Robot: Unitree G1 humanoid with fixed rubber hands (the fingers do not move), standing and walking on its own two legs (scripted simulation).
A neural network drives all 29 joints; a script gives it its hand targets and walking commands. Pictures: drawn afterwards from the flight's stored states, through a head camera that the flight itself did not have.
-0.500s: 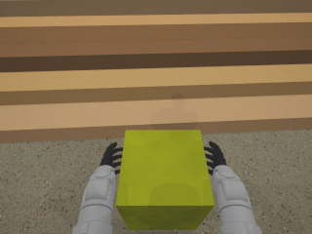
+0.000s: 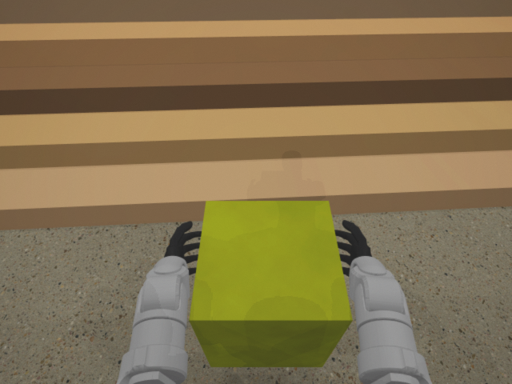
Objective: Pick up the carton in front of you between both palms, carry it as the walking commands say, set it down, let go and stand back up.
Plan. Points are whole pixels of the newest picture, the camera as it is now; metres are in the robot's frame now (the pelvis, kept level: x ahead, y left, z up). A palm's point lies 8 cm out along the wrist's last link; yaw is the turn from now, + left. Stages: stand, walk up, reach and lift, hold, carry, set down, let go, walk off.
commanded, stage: reach and lift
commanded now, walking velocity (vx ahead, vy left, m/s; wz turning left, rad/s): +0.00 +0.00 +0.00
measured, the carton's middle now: (266, 288) +0.30 +0.00 -0.04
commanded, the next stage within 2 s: hold in 0.52 s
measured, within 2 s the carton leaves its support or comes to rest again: neither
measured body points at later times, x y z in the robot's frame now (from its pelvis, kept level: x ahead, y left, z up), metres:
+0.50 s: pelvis +0.02 +0.00 +0.00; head -0.02 +0.00 +0.45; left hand +0.31 +0.15 +0.03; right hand +0.32 -0.15 +0.03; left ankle +0.03 +0.13 -0.74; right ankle +0.02 -0.13 -0.74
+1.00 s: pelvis +0.00 +0.00 +0.00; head -0.04 +0.00 +0.45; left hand +0.30 +0.15 +0.04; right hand +0.31 -0.15 +0.05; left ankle +0.03 +0.13 -0.74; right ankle +0.02 -0.13 -0.74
